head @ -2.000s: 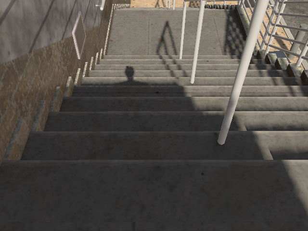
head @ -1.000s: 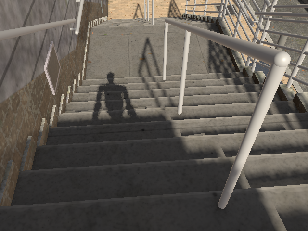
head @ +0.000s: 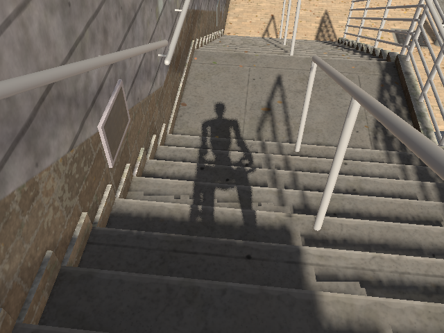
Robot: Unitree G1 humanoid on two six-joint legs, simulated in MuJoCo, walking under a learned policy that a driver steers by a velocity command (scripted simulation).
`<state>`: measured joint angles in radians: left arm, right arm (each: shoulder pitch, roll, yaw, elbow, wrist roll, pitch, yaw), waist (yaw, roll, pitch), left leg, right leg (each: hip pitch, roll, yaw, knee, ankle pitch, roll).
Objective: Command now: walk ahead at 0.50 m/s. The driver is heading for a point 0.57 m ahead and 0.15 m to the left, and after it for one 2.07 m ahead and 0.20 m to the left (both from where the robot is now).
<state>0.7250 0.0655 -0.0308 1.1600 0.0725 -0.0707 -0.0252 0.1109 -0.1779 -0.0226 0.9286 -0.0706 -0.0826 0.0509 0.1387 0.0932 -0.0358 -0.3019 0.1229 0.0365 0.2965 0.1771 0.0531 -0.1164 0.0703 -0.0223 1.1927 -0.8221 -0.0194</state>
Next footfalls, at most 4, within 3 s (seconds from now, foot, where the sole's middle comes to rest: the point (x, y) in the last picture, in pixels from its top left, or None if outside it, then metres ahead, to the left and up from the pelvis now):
0.50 right None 0.41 -0.13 -0.97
1.14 left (186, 325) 0.66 0.26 -1.14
1.34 right None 0.62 -0.02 -1.03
1.72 right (263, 315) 0.74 -0.03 -1.14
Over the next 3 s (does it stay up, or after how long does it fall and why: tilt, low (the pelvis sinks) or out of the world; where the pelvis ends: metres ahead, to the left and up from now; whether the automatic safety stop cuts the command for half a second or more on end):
stays up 0.68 0.09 -0.37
